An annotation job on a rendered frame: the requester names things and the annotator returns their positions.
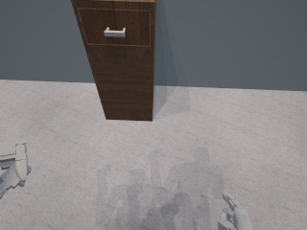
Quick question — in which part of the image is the handle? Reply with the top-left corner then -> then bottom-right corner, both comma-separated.
104,27 -> 126,37

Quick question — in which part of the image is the drawer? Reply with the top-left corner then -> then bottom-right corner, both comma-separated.
79,8 -> 151,46

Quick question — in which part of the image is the robot right hand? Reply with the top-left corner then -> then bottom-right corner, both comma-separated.
218,192 -> 254,230

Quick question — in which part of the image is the cabinet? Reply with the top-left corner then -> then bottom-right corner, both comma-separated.
71,0 -> 156,122

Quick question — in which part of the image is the robot left hand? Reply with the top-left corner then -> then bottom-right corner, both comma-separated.
0,139 -> 32,199

